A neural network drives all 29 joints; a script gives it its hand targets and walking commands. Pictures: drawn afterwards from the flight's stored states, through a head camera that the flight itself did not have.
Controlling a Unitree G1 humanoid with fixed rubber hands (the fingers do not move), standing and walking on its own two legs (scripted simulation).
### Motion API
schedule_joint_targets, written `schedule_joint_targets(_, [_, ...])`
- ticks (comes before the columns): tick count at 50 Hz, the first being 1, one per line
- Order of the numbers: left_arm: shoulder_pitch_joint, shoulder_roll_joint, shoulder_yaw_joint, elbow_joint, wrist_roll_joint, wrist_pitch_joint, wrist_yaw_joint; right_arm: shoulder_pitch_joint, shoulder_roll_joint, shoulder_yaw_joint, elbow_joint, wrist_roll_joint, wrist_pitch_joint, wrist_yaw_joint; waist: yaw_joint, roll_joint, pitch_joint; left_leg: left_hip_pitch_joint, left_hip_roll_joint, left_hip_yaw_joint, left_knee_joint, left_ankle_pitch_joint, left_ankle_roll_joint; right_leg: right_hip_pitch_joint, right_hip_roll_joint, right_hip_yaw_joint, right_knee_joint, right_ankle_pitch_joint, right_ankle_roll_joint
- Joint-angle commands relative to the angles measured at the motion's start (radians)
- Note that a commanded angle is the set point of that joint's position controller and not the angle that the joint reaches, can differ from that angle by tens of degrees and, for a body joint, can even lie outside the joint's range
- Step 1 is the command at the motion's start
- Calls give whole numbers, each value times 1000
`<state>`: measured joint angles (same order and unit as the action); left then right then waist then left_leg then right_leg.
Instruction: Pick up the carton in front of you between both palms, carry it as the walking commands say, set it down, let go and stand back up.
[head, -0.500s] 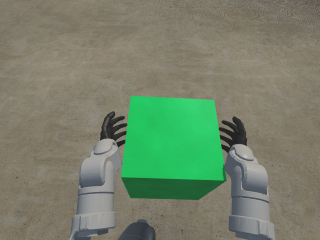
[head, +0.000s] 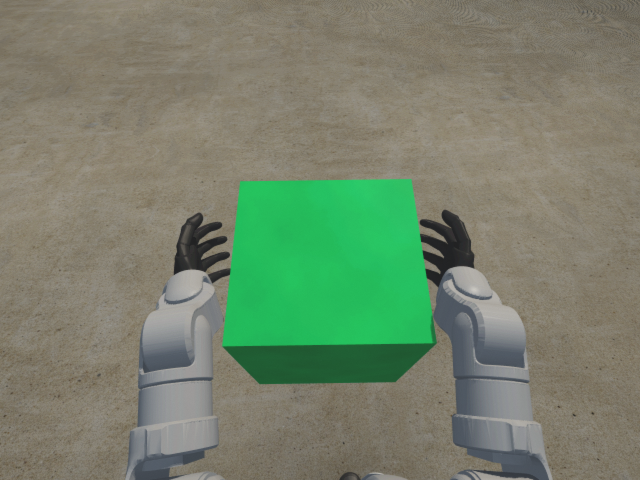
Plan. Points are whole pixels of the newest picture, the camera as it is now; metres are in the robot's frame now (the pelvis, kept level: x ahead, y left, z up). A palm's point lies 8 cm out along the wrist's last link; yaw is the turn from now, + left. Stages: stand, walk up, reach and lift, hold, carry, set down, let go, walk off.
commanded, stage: carry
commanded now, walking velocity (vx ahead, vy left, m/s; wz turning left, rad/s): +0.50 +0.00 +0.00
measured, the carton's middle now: (326, 293) +0.35 -0.01 +0.02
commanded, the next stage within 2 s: none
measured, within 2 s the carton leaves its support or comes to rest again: neither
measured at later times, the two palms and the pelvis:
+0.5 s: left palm (209, 124) +0.66 +0.19 +0.08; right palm (384, 123) +0.65 -0.12 +0.08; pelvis +0.34 +0.05 +0.01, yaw -2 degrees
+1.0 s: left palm (243, 71) +0.86 +0.15 +0.08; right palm (383, 68) +0.88 -0.15 +0.07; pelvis +0.66 -0.01 +0.00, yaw +2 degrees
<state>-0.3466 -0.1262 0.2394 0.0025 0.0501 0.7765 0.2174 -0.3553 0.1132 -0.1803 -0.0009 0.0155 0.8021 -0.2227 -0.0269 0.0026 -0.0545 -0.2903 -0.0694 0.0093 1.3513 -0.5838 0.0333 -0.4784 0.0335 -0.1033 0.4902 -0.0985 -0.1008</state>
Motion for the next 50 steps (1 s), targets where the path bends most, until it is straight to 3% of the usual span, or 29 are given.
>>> schedule_joint_targets(1, [-325, -576, -532, -52, -141, 33, 19, -366, 653, 510, -64, 94, 18, -15, 141, -184, -584, -647, 63, -90, 297, 53, 3, 955, -432, 645, 37, 250, -268])
schedule_joint_targets(2, [-365, -641, -550, -43, -151, 33, 14, -419, 675, 495, -66, 83, 12, -17, 127, -11, -509, -613, 73, -83, 206, 130, 2, 790, -384, 615, -31, 144, -225])
schedule_joint_targets(3, [-434, -685, -579, -64, -172, 26, 6, -430, 688, 466, -59, 75, 5, -12, 113, -5, -456, -602, 93, -65, 156, 135, 3, 677, -391, 601, -34, 232, -237])
schedule_joint_targets(4, [-481, -716, -596, -77, -191, 20, -7, -452, 712, 465, -43, 67, -4, -3, 98, 12, -423, -572, 114, -60, 102, 130, 3, 596, -372, 561, -43, 226, -226])
schedule_joint_targets(6, [-545, -774, -642, -112, -223, 1, -30, -463, 750, 473, -35, 66, -29, 13, 73, -38, -387, -537, 134, -45, -63, 159, -2, 508, -323, 471, -76, 130, -184])
schedule_joint_targets(8, [-545, -788, -665, -113, -231, -16, -42, -479, 763, 488, -45, 72, -52, 21, 81, -106, -372, -549, 140, -15, -207, 233, -8, 510, -294, 396, -86, 236, -172])
schedule_joint_targets(11, [-496, -779, -679, -109, -230, -37, -53, -450, 754, 501, -60, 65, -74, 24, 94, -109, -353, -455, 122, 47, -431, 395, -6, 491, -242, 261, -91, 423, -123])
schedule_joint_targets(12, [-464, -765, -674, -96, -219, -40, -53, -426, 745, 500, -59, 54, -77, 23, 80, -119, -340, -419, 122, 65, -523, 439, -10, 505, -242, 230, -118, 450, -99])
schedule_joint_targets(15, [-424, -733, -653, -107, -190, -44, -43, -418, 724, 519, -89, 60, -77, 24, 82, -131, -294, -276, 68, 133, -778, 577, -6, 538, -197, 131, -126, 556, -36])
schedule_joint_targets(17, [-388, -704, -639, -124, -168, -37, -32, -406, 702, 527, -111, 74, -68, 24, 54, -143, -332, -127, 33, 186, -874, 615, 10, 579, -189, 78, -10, 722, -3])
schedule_joint_targets(18, [-379, -680, -630, -135, -161, -29, -26, -382, 685, 528, -109, 77, -58, 22, 29, -130, -372, 35, 13, 223, -960, 661, 9, 553, -169, 22, 108, 740, 26])
schedule_joint_targets(19, [-384, -653, -625, -150, -155, -18, -21, -364, 675, 526, -111, 75, -46, 22, 12, -92, -422, 242, 63, 167, -969, 661, 14, 435, -154, 1, 250, 575, 52])
schedule_joint_targets(20, [-408, -634, -622, -172, -155, -2, -17, -345, 658, 521, -111, 64, -31, 21, 9, 22, -485, 456, 271, -107, -894, 834, 59, 250, -124, 8, 428, 175, 89])
schedule_joint_targets(21, [-359, -655, -626, -176, -162, 19, -16, -353, 627, 513, -123, 62, -18, 13, 19, 273, -593, 716, 510, -523, -923, 870, 237, -63, 13, 65, 698, -387, 117])
schedule_joint_targets(22, [-351, -638, -629, -193, -175, 32, -11, -310, 645, 529, -131, 81, -2, 10, 5, 227, -562, 694, 497, -557, -983, 707, 262, -165, -1, 126, 796, -430, 100])
schedule_joint_targets(23, [-354, -657, -624, -204, -177, 47, -9, -301, 650, 536, -164, 92, 10, 14, -1, 187, -485, 633, 460, -477, -1004, 715, 240, -224, -30, 130, 801, -394, 87])
schedule_joint_targets(24, [-354, -676, -621, -214, -177, 60, -9, -311, 668, 550, -194, 102, 24, 22, 1, 80, -442, 582, 442, -396, -1012, 786, 207, -232, -66, 130, 751, -334, 85])
schedule_joint_targets(25, [-330, -687, -619, -218, -172, 74, -13, -307, 688, 564, -223, 110, 35, 31, 6, 50, -400, 517, 416, -321, -1033, 830, 176, -223, -96, 117, 678, -284, 89])
schedule_joint_targets(27, [-265, -714, -637, -249, -166, 98, -26, -284, 716, 593, -284, 128, 59, 51, 15, 73, -389, 461, 381, -222, -1068, 821, 125, -166, -113, 98, 563, -237, 101])
schedule_joint_targets(32, [-74, -747, -681, -366, -164, 176, -38, -89, 726, 621, -408, 153, 143, 79, 15, 137, -319, 437, 319, -52, -1104, 900, 95, -178, -96, 0, 337, -145, 130])
schedule_joint_targets(36, [-27, -736, -715, -464, -178, 230, -50, 5, 699, 616, -464, 142, 197, 89, 11, 162, -210, 392, 284, 21, -1126, 886, 88, -166, -94, -43, 163, -20, 125])
schedule_joint_targets(40, [40, -710, -740, -546, -196, 275, -69, 84, 692, 632, -520, 132, 239, 95, 6, 167, -130, 365, 290, 53, -1127, 905, 73, -88, -81, -82, 28, 74, 96])
schedule_joint_targets(42, [94, -695, -741, -576, -200, 291, -78, 112, 691, 652, -562, 130, 256, 98, 17, 159, -142, 331, 293, 89, -1041, 966, 55, 52, -64, -112, -2, 68, 76])
schedule_joint_targets(44, [128, -668, -734, -574, -192, 304, -84, 120, 665, 671, -588, 123, 274, 98, 39, 93, -220, 201, 231, 169, -788, 929, 10, 353, -14, -156, -45, -29, 70])
schedule_joint_targets(45, [159, -642, -722, -569, -186, 310, -85, 111, 636, 677, -604, 124, 282, 96, 57, -13, -267, 45, 202, 172, -560, 694, -15, 501, -176, 69, -84, -149, 40])
schedule_joint_targets(46, [152, -630, -722, -569, -187, 310, -86, 126, 630, 690, -626, 131, 290, 95, 57, -285, -345, -246, 79, 139, -248, 380, -56, 707, -431, 559, -206, -287, -101])
schedule_joint_targets(47, [172, -648, -724, -570, -198, 311, -90, 116, 625, 699, -645, 141, 292, 99, 51, -292, -308, -361, 57, 43, -74, 124, -37, 674, -457, 651, -288, -190, -144])
schedule_joint_targets(49, [138, -698, -742, -594, -210, 306, -108, 121, 686, 707, -617, 144, 287, 110, 43, -109, -288, -383, 158, -14, -17, 192, -4, 553, -423, 452, -270, -59, -117])
schedule_joint_targets(50, [116, -717, -758, -598, -215, 302, -116, 126, 714, 705, -601, 136, 283, 115, 35, -35, -259, -344, 193, -25, -102, 255, -6, 458, -395, 370, -298, -90, -78])
